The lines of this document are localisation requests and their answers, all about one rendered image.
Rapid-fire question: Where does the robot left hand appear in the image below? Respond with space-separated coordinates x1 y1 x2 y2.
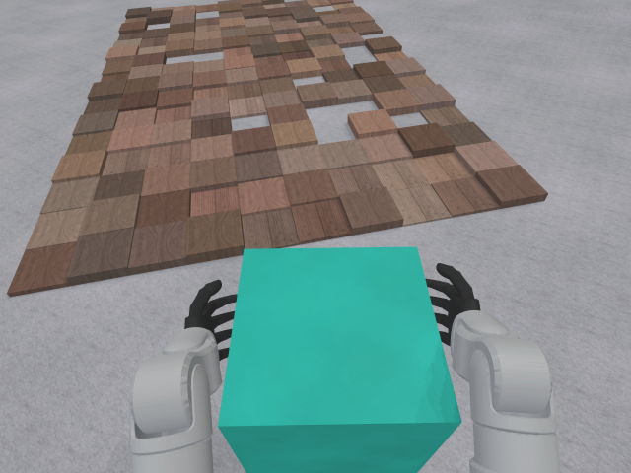
184 280 238 361

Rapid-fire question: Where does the carton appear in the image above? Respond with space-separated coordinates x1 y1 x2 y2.
218 247 462 473

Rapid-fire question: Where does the left robot forearm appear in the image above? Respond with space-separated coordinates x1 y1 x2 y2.
129 327 222 473

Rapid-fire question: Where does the right robot forearm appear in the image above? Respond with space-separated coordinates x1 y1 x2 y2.
451 310 562 473

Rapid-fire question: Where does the robot right hand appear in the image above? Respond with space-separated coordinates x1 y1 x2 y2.
425 263 481 346

